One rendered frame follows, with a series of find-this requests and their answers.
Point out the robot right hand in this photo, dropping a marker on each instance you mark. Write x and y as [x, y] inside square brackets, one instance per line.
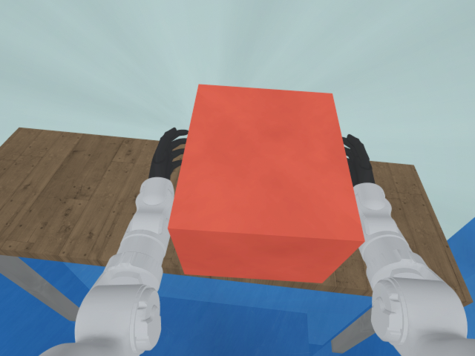
[359, 162]

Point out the robot left hand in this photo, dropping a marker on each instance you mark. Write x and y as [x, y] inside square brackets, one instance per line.
[161, 164]

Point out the right robot forearm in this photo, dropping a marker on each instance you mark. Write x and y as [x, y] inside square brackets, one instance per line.
[385, 250]

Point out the robot left upper arm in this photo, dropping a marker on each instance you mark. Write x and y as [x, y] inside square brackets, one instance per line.
[115, 320]

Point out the table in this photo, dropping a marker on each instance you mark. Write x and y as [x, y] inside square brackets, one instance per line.
[69, 197]

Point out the carton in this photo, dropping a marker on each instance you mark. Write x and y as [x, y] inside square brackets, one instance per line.
[264, 190]

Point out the robot right upper arm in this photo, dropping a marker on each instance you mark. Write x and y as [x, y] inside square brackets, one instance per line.
[420, 318]

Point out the left robot forearm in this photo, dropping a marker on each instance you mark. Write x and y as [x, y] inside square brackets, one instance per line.
[140, 255]

